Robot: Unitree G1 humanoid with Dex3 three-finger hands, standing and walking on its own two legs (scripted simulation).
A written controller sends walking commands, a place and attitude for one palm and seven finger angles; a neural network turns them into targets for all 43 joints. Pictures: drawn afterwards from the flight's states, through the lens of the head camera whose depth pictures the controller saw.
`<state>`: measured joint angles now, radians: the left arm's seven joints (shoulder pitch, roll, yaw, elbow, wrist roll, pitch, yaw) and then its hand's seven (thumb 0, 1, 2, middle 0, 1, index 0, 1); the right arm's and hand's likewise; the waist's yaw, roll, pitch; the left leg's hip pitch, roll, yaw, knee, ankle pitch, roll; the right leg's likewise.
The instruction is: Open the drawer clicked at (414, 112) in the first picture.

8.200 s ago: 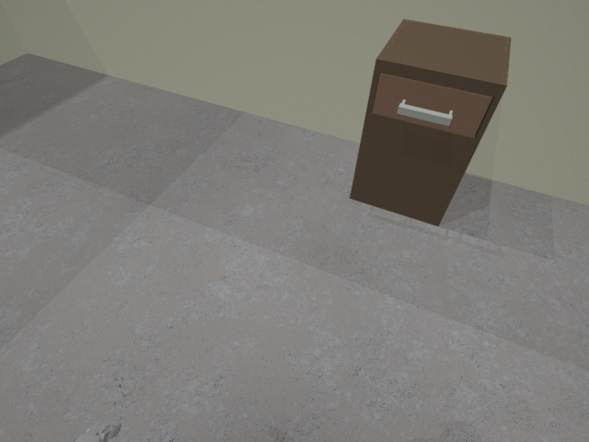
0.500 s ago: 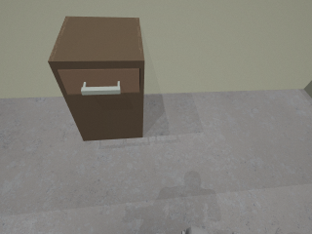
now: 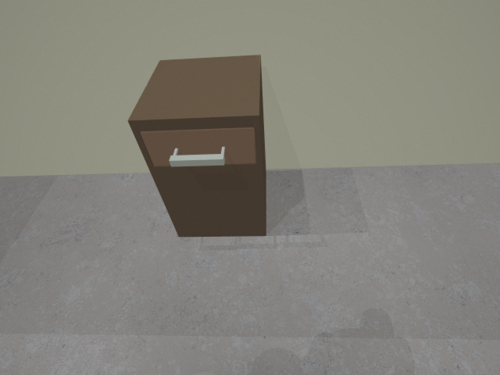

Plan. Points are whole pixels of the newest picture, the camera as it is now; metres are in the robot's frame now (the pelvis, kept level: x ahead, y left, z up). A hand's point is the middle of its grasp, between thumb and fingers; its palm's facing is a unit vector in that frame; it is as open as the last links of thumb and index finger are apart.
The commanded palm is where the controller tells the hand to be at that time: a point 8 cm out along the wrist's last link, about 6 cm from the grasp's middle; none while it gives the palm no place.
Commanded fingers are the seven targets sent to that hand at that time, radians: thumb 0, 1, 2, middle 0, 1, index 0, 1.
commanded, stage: take the last steps up to it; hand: left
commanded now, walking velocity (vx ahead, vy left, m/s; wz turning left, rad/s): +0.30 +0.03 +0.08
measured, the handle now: (198, 155) +0.84 +0.24 -0.21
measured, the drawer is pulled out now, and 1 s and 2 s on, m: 0.00 0.00 0.00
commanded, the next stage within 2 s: come to a stop and stand still in 0.86 s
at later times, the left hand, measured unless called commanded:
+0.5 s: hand out of the picture +0.04 +0.25 -0.18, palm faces +0.09 -0.99 -0.14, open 7.4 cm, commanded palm none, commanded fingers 0.00 0.90 0.90 -0.20 -0.30 -0.20 -0.30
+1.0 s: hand (181, 274) +0.37 +0.20 -0.17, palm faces +0.01 -0.98 -0.22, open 7.2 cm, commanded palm none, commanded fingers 0.00 0.90 0.90 -0.20 -0.30 -0.20 -0.30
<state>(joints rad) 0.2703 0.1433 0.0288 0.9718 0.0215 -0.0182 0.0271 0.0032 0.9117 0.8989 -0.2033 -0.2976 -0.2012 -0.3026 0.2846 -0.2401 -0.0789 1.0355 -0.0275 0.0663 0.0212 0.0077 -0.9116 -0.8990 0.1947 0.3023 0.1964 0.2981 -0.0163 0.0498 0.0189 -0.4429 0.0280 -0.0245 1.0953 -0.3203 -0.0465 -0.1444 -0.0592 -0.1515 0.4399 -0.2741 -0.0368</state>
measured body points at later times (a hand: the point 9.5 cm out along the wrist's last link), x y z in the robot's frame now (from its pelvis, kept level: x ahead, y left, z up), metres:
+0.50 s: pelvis +0.09 +0.08 +0.00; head +0.09 +0.10 +0.45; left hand +0.04 +0.30 -0.17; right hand +0.14 -0.16 -0.14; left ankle +0.06 +0.16 -0.75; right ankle +0.10 -0.06 -0.67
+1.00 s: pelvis +0.28 +0.02 -0.01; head +0.31 +0.00 +0.44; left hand +0.37 +0.25 -0.15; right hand +0.23 -0.20 -0.18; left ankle +0.23 +0.16 -0.66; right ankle +0.33 -0.06 -0.75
